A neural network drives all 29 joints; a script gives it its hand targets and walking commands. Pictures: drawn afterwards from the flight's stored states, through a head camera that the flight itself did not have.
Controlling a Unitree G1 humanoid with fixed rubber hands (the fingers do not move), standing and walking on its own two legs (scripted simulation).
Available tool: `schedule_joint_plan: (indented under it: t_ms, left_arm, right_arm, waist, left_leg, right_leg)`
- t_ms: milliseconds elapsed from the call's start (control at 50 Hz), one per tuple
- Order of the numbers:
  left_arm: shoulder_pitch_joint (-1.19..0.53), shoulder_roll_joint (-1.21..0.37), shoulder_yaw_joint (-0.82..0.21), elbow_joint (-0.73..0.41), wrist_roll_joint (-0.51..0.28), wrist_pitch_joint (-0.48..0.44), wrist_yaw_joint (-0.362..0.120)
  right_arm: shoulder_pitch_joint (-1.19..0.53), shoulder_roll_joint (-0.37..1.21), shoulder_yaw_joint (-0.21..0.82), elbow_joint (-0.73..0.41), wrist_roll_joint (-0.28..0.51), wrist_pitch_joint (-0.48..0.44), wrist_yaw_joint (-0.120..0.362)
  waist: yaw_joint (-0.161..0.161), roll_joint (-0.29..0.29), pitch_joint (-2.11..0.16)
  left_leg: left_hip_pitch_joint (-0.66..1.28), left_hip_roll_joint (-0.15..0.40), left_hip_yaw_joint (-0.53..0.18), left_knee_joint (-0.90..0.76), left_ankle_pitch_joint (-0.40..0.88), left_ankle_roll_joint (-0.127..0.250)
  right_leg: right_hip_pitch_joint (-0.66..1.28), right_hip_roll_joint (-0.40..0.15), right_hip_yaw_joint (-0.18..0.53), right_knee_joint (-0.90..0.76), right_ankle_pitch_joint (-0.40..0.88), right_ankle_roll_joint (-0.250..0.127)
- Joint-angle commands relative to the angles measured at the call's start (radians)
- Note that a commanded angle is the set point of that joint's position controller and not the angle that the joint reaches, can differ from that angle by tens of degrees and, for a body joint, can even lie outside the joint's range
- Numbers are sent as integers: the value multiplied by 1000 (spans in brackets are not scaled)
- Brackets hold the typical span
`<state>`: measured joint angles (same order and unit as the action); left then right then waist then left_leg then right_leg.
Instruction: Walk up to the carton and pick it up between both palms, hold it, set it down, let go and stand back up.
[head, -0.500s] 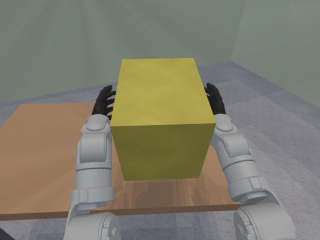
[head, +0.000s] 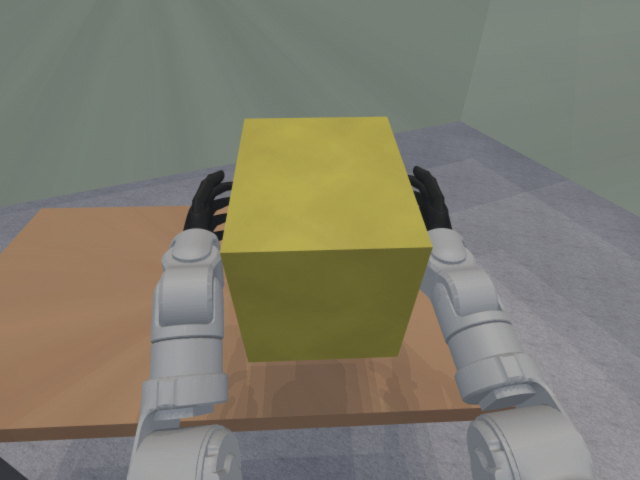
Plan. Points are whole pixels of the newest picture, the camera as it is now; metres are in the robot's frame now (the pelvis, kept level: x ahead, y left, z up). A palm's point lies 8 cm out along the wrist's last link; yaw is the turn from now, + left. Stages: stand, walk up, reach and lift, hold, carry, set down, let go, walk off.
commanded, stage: hold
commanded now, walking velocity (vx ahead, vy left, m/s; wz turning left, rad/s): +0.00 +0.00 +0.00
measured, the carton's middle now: (319, 235) +0.38 +0.00 +0.17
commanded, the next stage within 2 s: set down in 0.20 s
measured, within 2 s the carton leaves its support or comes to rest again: neither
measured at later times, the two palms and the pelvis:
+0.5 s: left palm (201, 228) +0.37 +0.15 +0.19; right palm (429, 219) +0.37 -0.14 +0.20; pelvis +0.00 +0.00 +0.00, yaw +0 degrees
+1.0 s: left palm (216, 244) +0.40 +0.14 +0.15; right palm (426, 250) +0.37 -0.14 +0.15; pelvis +0.02 +0.01 +0.00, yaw +0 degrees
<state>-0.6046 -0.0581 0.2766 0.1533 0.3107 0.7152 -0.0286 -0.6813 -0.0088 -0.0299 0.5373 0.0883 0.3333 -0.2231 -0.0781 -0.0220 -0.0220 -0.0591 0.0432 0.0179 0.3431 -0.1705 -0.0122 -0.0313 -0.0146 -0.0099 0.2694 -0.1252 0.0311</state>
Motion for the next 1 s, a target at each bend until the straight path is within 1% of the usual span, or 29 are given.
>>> schedule_joint_plan:
  t_ms: [0,20,40,60,120,180,200,220,240,260,300,320,340,360,380,400,420,480,540,600,660,700,740,860,880,900,940,960,980]
  left_arm:
    - [-605,-577,-459,-137,-96,-78,-144]
    - [-605,-597,-475,-144,-108,-77,-144]
    - [-599,-588,-469,-116,-108,-77,-145]
    - [-587,-589,-477,-147,-102,-70,-145]
    - [-572,-578,-435,-95,-74,-64,-149]
    - [-647,-576,-458,-181,-100,-77,-150]
    - [-609,-512,-408,-42,-98,-50,-177]
    - [-631,-503,-391,-1,-86,-56,-184]
    - [-665,-523,-413,-12,-96,-57,-186]
    - [-670,-526,-395,-12,-90,-74,-192]
    - [-664,-499,-391,-53,-97,-96,-200]
    - [-713,-512,-399,-21,-85,-119,-204]
    - [-714,-504,-369,23,-69,-135,-205]
    - [-743,-535,-446,-51,-114,-174,-206]
    - [-724,-561,-476,-67,-118,-186,-201]
    - [-714,-552,-461,-45,-107,-213,-204]
    - [-636,-526,-415,34,-71,-222,-211]
    - [-552,-452,-287,164,-8,-252,-254]
    - [-568,-449,-286,150,-2,-293,-258]
    - [-541,-483,-366,139,-17,-328,-236]
    - [-542,-513,-475,61,-80,-354,-205]
    - [-467,-529,-470,35,-77,-366,-200]
    - [-500,-510,-463,94,-76,-371,-204]
    - [-525,-507,-456,109,-75,-413,-201]
    - [-517,-498,-446,130,-70,-406,-205]
    - [-475,-497,-452,126,-60,-408,-206]
    - [-515,-489,-436,179,-61,-420,-206]
    - [-497,-478,-389,211,-45,-411,-219]
    - [-514,-491,-406,216,-51,-417,-223]
  right_arm:
    - [-688,628,411,-334,179,-82,87]
    - [-673,614,392,-309,173,-87,90]
    - [-705,626,404,-332,167,-87,86]
    - [-642,617,394,-302,169,-80,87]
    - [-710,613,409,-314,181,-85,92]
    - [-647,632,379,-267,167,-76,87]
    - [-684,592,344,-251,143,-52,80]
    - [-714,609,347,-258,131,-58,85]
    - [-760,606,329,-285,131,-68,88]
    - [-768,624,339,-306,121,-83,95]
    - [-723,627,349,-315,127,-110,86]
    - [-770,618,311,-316,88,-133,84]
    - [-764,626,307,-281,82,-129,93]
    - [-781,635,289,-351,59,-168,93]
    - [-757,640,323,-336,78,-184,91]
    - [-682,642,284,-264,38,-205,92]
    - [-642,618,253,-192,7,-224,97]
    - [-554,597,199,-135,-74,-258,101]
    - [-556,593,202,-153,-86,-322,101]
    - [-553,557,225,-157,-86,-375,98]
    - [-579,573,341,-264,-36,-412,80]
    - [-549,604,396,-286,0,-425,70]
    - [-549,595,380,-270,-35,-420,66]
    - [-516,613,346,-232,-43,-434,62]
    - [-482,607,322,-210,-58,-432,58]
    - [-487,620,382,-232,-41,-436,56]
    - [-487,597,324,-180,-68,-437,64]
    - [-459,599,307,-157,-81,-423,62]
    - [-453,601,285,-149,-98,-431,61]
  waist:
    - [5,27,-321]
    - [-32,28,-331]
    - [-6,9,-346]
    - [-30,44,-310]
    - [18,20,-297]
    - [-20,50,-308]
    - [-34,3,-208]
    - [-4,-13,-200]
    - [-12,17,-220]
    - [12,-23,-269]
    - [13,-12,-342]
    - [-1,21,-357]
    - [12,-1,-316]
    - [-30,18,-411]
    - [-30,30,-427]
    - [-46,34,-413]
    - [-24,45,-357]
    - [-34,-68,-213]
    - [-8,-10,-228]
    - [-23,47,-269]
    - [-37,32,-377]
    - [-5,20,-387]
    - [-29,-17,-347]
    - [-27,20,-362]
    - [-49,3,-327]
    - [-14,9,-349]
    - [-28,19,-321]
    - [-33,-23,-251]
    - [-38,8,-247]
  left_leg:
    - [128,-103,17,-37,236,-7]
    - [123,-96,11,-34,237,-14]
    - [126,-100,22,-27,229,-8]
    - [124,-94,14,-25,240,-15]
    - [117,-101,25,-44,188,0]
    - [107,-102,22,-42,197,-12]
    - [55,-102,32,-85,86,17]
    - [8,-108,40,-91,42,25]
    - [3,-103,38,-82,53,18]
    - [36,-99,33,-76,102,25]
    - [74,-112,45,-56,158,22]
    - [53,-112,50,-60,122,17]
    - [47,-106,51,-77,79,29]
    - [77,-103,34,-55,142,8]
    - [116,-99,33,-30,227,0]
    - [133,-96,27,-30,220,-11]
    - [132,-99,49,-57,150,-2]
    - [57,-100,64,-121,-23,39]
    - [79,-99,73,-113,19,30]
    - [120,-92,72,-83,112,10]
    - [162,-96,60,-30,282,-14]
    - [177,-96,57,-15,358,-12]
    - [141,-91,51,-31,267,-5]
    - [132,-92,56,-43,239,0]
    - [126,-87,56,-45,229,-1]
    - [123,-97,70,-42,270,0]
    - [92,-92,60,-55,203,0]
    - [97,-91,72,-70,145,14]
    - [89,-91,72,-80,137,5]
  right_leg:
    - [169,84,-72,-16,115,20]
    - [172,88,-74,-15,109,15]
    - [164,89,-82,-9,126,21]
    - [161,83,-75,-9,135,17]
    - [155,86,-84,-22,69,16]
    - [173,81,-73,-17,90,16]
    - [191,58,-38,-41,76,30]
    - [202,58,-44,-26,72,29]
    - [173,65,-57,-22,38,26]
    - [187,63,-68,-13,66,31]
    - [233,56,-62,-3,187,41]
    - [240,49,-67,-1,169,39]
    - [221,52,-64,-6,130,36]
    - [225,58,-80,2,173,35]
    - [218,62,-81,8,210,33]
    - [216,57,-86,6,200,27]
    - [196,50,-86,-16,165,31]
    - [208,34,-83,-38,95,48]
    - [202,33,-88,-35,102,42]
    - [203,50,-111,-32,138,25]
    - [257,56,-106,-3,355,37]
    - [280,51,-90,4,457,45]
    - [288,43,-90,5,442,47]
    - [281,36,-77,-1,447,51]
    - [275,37,-79,-5,442,49]
    - [316,29,-78,1,497,54]
    - [283,36,-82,-8,402,42]
    - [251,32,-84,-26,367,53]
    - [235,33,-90,-24,351,50]
